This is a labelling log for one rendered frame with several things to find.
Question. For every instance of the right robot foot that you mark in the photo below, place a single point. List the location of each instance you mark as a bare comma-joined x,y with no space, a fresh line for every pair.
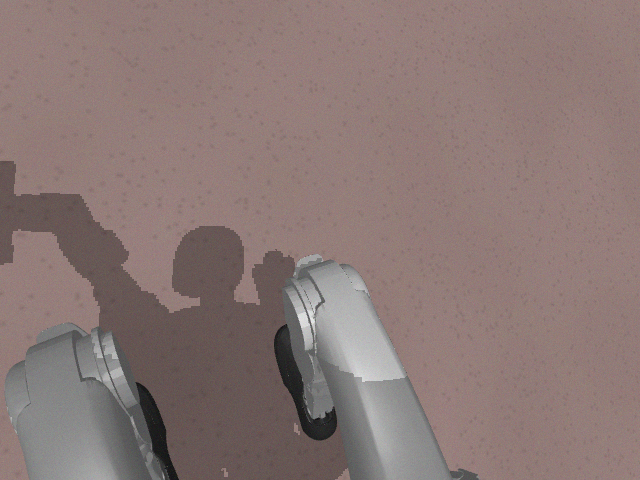
317,429

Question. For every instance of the left robot foot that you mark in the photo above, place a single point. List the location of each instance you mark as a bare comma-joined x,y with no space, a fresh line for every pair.
157,432

